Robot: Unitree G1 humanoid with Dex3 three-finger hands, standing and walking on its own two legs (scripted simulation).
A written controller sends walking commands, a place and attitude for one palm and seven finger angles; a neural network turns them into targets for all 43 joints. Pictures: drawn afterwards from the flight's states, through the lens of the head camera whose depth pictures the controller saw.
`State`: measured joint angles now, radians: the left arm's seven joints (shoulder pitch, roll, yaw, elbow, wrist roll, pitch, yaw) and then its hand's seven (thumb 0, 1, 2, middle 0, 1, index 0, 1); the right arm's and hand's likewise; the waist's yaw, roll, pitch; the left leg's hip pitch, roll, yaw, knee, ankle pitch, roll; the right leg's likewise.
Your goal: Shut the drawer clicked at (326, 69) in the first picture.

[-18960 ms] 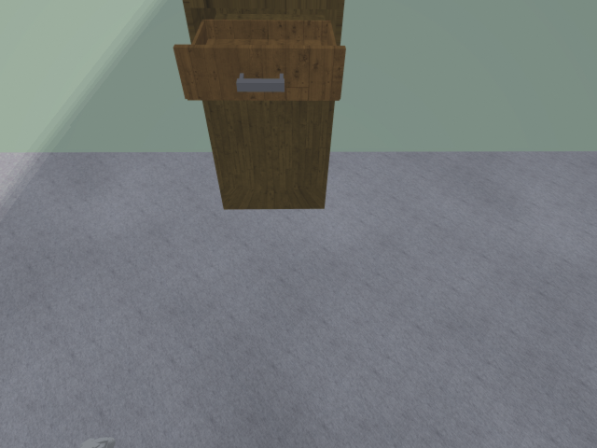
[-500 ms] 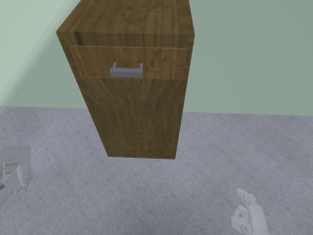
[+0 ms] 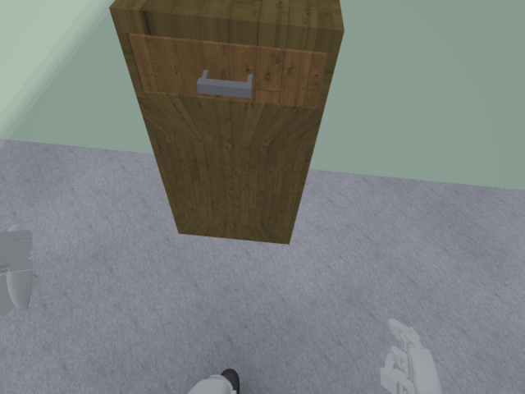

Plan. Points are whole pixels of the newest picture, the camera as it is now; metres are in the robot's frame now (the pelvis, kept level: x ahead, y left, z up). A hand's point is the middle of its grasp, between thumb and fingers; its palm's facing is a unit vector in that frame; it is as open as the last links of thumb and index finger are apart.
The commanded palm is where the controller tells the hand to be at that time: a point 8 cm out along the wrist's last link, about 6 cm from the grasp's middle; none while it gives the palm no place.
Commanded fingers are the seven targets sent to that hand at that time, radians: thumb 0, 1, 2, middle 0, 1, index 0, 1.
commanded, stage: step back with the hand held close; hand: left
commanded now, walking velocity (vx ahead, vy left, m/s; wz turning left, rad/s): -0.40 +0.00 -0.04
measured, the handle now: (226, 82) +0.74 +0.15 +0.04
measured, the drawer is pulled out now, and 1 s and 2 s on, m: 0.00 0.00 0.00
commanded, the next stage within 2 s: stop stepping back and stand still in 0.38 s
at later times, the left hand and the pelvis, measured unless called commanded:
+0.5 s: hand out of the picture +0.12 +0.28 +0.18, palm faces +0.32 -0.84 -0.43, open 3.2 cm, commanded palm +0.06 +0.32 +0.19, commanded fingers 0.00 0.90 0.90 -1.40 -1.60 -1.40 -1.60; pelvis -0.08 +0.04 +0.00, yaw -1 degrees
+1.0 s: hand out of the picture +0.05 +0.31 +0.19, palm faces +0.24 -0.86 -0.45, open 3.2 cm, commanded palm +0.01 +0.35 +0.19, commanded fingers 0.00 0.90 0.90 -1.40 -1.60 -1.40 -1.60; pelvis -0.16 +0.09 +0.00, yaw -8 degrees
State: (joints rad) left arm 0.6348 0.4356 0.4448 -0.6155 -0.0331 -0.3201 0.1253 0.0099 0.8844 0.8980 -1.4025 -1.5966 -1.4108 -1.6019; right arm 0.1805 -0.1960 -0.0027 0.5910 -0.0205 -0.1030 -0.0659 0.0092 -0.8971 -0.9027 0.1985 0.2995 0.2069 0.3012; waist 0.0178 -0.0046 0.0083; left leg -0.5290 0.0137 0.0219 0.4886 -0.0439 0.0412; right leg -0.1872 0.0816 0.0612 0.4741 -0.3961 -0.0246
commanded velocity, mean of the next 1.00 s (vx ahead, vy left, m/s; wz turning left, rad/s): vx -0.07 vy -0.05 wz -0.01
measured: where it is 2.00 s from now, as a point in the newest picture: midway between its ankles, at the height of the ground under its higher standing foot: outside the picture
